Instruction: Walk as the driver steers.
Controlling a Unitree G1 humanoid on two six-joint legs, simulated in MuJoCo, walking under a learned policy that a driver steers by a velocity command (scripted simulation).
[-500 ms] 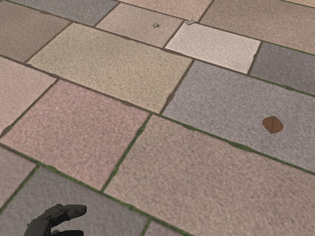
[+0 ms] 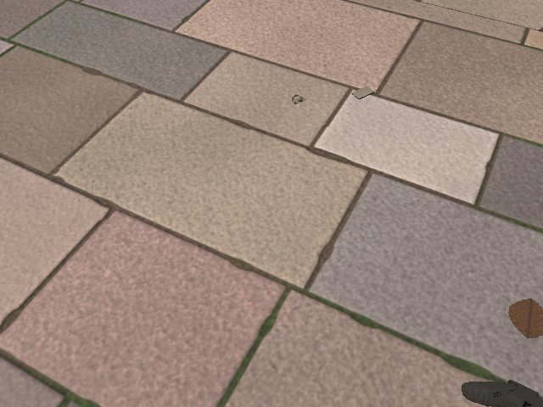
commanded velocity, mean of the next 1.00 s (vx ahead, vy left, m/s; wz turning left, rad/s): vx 0.50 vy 0.00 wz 0.07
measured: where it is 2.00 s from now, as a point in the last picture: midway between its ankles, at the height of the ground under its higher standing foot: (260, 211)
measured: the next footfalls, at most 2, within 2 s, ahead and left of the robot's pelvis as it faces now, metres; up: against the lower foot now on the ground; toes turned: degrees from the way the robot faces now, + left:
left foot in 0.02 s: +0.20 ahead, +0.13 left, +0.00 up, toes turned +1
right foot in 0.58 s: +0.48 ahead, -0.12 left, +0.00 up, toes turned -1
